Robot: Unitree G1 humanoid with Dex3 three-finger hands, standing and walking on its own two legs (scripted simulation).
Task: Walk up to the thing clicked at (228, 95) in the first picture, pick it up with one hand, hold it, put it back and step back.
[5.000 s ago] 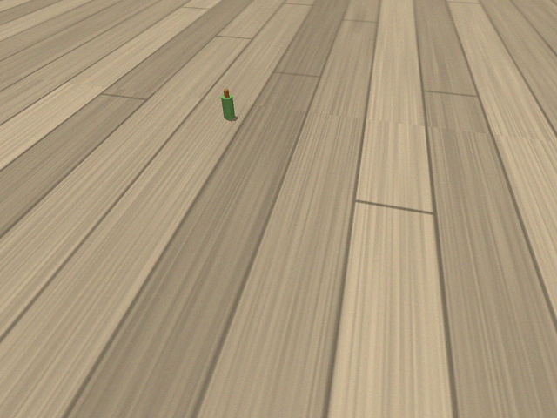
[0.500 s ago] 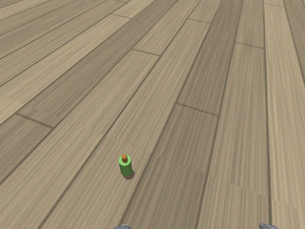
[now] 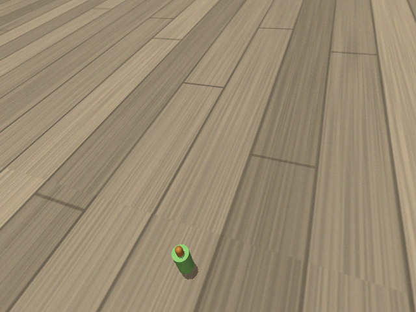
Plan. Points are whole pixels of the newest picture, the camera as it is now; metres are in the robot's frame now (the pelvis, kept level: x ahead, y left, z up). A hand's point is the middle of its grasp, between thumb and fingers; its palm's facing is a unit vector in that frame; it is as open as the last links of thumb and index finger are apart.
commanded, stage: walk up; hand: left
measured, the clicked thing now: (182, 257) +0.47 +0.21 -0.66
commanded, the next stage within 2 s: none
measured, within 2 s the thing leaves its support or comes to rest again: neither
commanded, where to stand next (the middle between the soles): +0.14 +0.02 m, yaw -1 degrees
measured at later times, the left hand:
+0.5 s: hand out of the picture +0.12 +0.31 -0.16, palm faces -0.06 -0.94 -0.32, open 7.4 cm
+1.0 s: hand out of the picture +0.13 +0.31 -0.14, palm faces +0.00 -0.92 -0.39, open 7.4 cm
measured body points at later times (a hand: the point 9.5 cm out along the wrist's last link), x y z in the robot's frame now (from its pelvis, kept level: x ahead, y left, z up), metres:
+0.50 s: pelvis +0.06 +0.05 +0.00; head +0.08 +0.08 +0.45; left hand +0.12 +0.36 -0.14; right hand +0.14 -0.26 -0.10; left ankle +0.14 +0.16 -0.73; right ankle +0.06 -0.09 -0.69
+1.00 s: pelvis +0.09 +0.03 +0.00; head +0.12 +0.03 +0.45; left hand +0.13 +0.35 -0.11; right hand +0.16 -0.27 -0.13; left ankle +0.13 +0.16 -0.73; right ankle +0.09 -0.09 -0.73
